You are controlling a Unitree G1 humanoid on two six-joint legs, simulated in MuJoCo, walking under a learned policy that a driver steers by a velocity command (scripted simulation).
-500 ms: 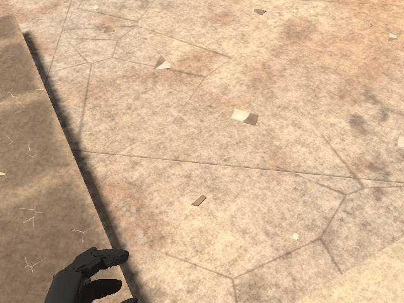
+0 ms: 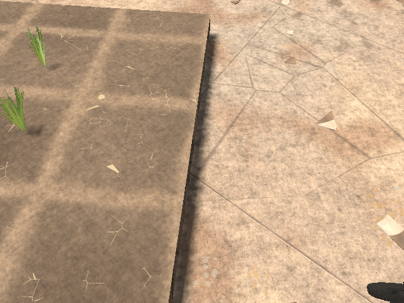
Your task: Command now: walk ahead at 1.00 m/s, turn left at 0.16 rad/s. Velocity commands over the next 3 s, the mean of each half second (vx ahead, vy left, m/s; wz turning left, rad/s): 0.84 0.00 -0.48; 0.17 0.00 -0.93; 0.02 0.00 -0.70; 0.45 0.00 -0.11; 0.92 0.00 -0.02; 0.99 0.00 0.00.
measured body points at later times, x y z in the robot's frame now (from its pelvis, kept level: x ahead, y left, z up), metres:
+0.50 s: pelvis +0.42 +0.01 -0.11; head +0.45 -0.03 +0.34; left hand +0.65 +0.26 -0.18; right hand +0.39 -0.28 -0.26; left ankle +0.38 +0.21 -0.78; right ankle +0.53 -0.09 -0.83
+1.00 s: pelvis +0.64 -0.03 -0.20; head +0.64 -0.06 +0.25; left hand +0.95 +0.09 -0.27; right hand +0.64 -0.39 -0.25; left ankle +0.81 -0.02 -0.92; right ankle +0.55 -0.07 -0.92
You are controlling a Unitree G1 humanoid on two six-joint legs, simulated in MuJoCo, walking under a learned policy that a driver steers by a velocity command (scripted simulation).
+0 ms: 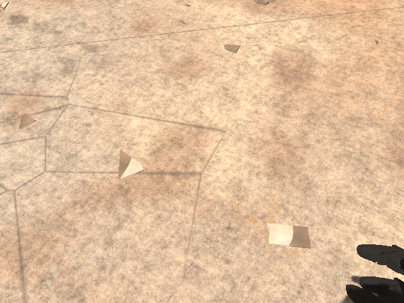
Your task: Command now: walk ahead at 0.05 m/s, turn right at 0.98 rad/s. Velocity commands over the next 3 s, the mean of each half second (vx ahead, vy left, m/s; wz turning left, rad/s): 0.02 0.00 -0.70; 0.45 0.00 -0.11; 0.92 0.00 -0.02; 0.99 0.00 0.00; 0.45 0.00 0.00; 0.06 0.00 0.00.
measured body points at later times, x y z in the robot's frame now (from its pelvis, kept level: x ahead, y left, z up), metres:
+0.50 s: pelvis +0.01 -0.02 +0.02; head +0.03 -0.06 +0.46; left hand +0.25 +0.18 -0.06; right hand +0.03 -0.33 -0.11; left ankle +0.09 +0.12 -0.67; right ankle -0.02 -0.12 -0.72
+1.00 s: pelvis +0.15 -0.04 +0.01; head +0.17 -0.03 +0.46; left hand +0.40 +0.13 -0.08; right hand +0.03 -0.29 -0.10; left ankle +0.08 +0.10 -0.72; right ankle +0.13 -0.20 -0.63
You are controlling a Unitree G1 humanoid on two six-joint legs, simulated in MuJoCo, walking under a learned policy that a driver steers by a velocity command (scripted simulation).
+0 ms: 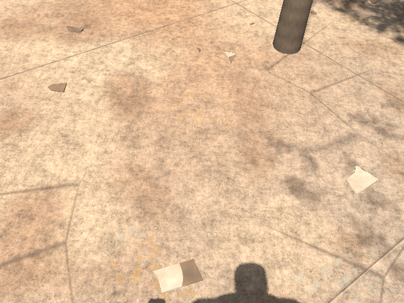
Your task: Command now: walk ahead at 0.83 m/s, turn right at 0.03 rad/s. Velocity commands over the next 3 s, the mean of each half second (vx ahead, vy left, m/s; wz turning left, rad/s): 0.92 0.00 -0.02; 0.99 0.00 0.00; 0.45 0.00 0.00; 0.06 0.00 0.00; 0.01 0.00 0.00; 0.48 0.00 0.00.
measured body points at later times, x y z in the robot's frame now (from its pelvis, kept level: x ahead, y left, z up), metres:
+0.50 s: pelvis +0.41 -0.05 +0.00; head +0.42 -0.05 +0.45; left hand +0.40 +0.22 -0.12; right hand +0.61 -0.31 -0.08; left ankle +0.52 +0.12 -0.65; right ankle +0.36 -0.15 -0.73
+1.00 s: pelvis +0.88 +0.01 +0.01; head +0.89 +0.01 +0.46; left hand +1.09 +0.26 -0.07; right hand +0.84 -0.25 -0.12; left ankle +0.85 +0.09 -0.73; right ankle +0.99 -0.16 -0.65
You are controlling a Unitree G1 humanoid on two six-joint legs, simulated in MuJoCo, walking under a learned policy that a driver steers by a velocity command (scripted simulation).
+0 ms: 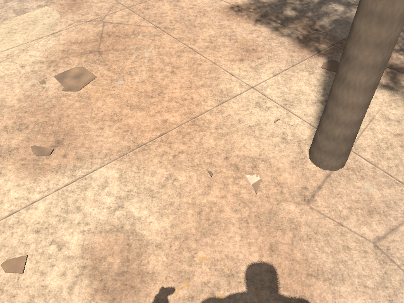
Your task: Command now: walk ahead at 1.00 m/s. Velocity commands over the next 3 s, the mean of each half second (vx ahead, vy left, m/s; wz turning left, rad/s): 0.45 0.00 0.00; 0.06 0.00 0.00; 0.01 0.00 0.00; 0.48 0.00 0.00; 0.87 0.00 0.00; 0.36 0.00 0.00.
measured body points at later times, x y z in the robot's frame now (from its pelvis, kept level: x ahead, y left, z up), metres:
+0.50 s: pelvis +0.33 -0.03 -0.01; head +0.37 -0.03 +0.44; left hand +0.43 +0.22 -0.14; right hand +0.48 -0.30 -0.12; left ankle +0.40 +0.14 -0.71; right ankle +0.43 -0.12 -0.74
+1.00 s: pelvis +0.42 +0.01 +0.00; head +0.43 +0.01 +0.45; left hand +0.50 +0.27 -0.15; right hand +0.52 -0.24 -0.14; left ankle +0.43 +0.13 -0.74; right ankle +0.43 -0.12 -0.74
